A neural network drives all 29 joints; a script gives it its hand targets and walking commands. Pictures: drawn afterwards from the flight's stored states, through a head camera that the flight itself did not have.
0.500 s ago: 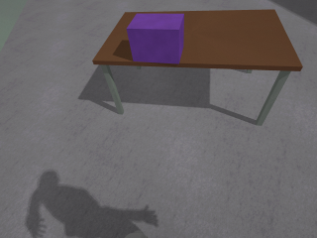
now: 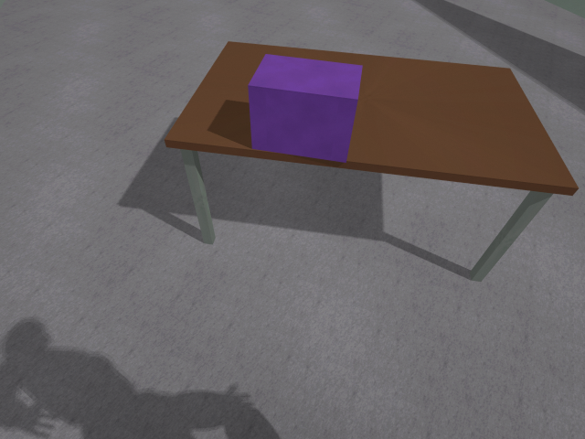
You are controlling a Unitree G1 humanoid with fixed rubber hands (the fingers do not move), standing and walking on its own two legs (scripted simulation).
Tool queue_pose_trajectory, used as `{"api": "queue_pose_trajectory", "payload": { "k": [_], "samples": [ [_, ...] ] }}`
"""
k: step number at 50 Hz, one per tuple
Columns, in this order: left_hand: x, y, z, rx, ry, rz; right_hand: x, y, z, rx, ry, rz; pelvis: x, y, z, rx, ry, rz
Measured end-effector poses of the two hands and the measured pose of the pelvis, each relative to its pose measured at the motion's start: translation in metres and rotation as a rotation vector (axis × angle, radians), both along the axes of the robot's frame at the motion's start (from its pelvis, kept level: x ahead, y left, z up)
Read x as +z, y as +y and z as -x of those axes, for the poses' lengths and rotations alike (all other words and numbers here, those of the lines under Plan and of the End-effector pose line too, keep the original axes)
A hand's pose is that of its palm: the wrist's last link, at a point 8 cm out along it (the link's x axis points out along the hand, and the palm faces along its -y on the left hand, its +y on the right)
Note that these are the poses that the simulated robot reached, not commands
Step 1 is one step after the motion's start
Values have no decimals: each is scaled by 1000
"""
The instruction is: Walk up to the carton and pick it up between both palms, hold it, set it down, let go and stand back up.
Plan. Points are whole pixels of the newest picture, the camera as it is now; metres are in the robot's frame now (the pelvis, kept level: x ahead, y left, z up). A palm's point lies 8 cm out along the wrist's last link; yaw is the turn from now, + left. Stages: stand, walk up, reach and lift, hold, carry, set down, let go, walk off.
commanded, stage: walk up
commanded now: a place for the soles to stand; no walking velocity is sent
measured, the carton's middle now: (305, 108) +1.03 -0.02 -0.10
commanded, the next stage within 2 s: none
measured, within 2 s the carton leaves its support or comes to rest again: neither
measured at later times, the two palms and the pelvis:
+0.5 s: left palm (26, 414) +0.19 +0.39 -0.09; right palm (458, 427) +0.19 -0.24 -0.13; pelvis +0.13 +0.07 -0.02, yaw -4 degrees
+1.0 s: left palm (66, 367) +0.26 +0.38 -0.12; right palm (460, 404) +0.22 -0.24 -0.11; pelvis +0.16 +0.07 -0.01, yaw -7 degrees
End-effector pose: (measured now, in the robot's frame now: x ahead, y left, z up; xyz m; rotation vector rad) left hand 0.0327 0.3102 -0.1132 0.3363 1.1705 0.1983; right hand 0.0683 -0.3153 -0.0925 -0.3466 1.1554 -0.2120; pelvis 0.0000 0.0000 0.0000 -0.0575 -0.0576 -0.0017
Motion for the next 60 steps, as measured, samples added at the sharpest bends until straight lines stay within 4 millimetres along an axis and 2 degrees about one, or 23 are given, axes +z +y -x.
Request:
{"api": "queue_pose_trajectory", "payload": {
  "k": [6, 9, 11, 15, 20, 23, 26, 28, 32, 37, 44, 47, 52, 57, 60],
  "samples": [
    [3, 10, -36, 7, 48, -59, -16, 6, -34, -17, 22, -32, -5, 3, -44, -16, 14, -26],
    [4, 13, -58, 2, 33, -106, -32, 7, -58, -18, 18, -53, -15, 2, -65, -22, 17, -39],
    [10, 18, -66, 9, 29, -130, -36, 14, -75, -12, 13, -70, -14, 5, -75, -20, 20, -30],
    [31, 36, -78, -1, 48, -188, -39, 28, -99, -18, -13, -102, -8, 18, -94, -37, 29, -57],
    [43, 60, -109, -36, 33, -202, -45, 51, -109, -35, 5, -119, -7, 43, -113, -53, 44, -64],
    [35, 73, -135, -64, 2, -168, -44, 68, -116, -44, 9, -108, -10, 61, -122, -61, 51, -47],
    [11, 87, -165, -79, -39, -109, -40, 82, -125, -52, -15, -48, -21, 81, -133, -66, 31, -26],
    [-4, 90, -182, -78, -48, -67, -31, 94, -129, -71, -38, -18, -21, 90, -139, -70, 8, -48],
    [-16, 89, -208, -71, -68, 1, -7, 103, -140, -50, -55, 35, -15, 99, -147, -65, 2, -23],
    [-26, 90, -216, -74, -20, 34, 4, 99, -152, -48, -61, 83, -13, 103, -156, -72, 26, -20],
    [-24, 77, -222, -91, 22, 7, -8, 83, -152, -79, -56, 69, -16, 87, -163, -97, 41, -48],
    [-17, 71, -225, -102, 21, -18, -17, 75, -151, -102, -65, 47, -17, 78, -162, -106, 40, -59],
    [-1, 69, -231, -119, -13, -46, -24, 74, -148, -115, -75, 15, -14, 75, -157, -112, 37, -71],
    [-2, 70, -245, -136, -64, -40, -24, 79, -139, -124, -91, 22, -18, 80, -150, -121, 19, -55],
    [-2, 62, -252, -145, -96, -20, -18, 77, -132, -118, -93, 31, -16, 77, -143, -123, 10, -58]
  ]
}}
